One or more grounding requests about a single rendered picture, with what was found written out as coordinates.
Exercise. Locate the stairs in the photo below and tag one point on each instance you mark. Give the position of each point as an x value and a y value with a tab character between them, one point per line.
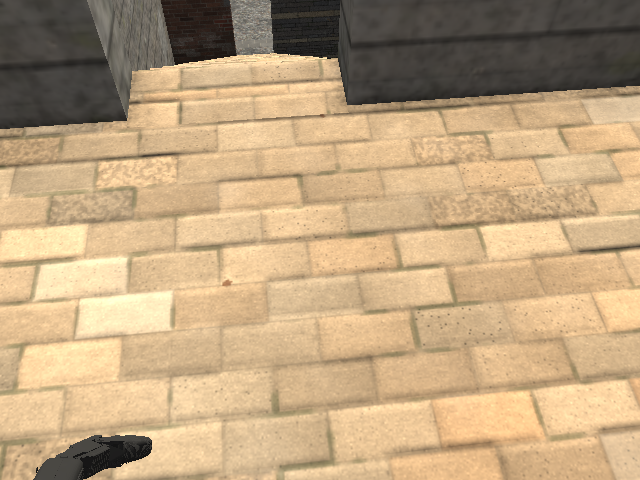
243	59

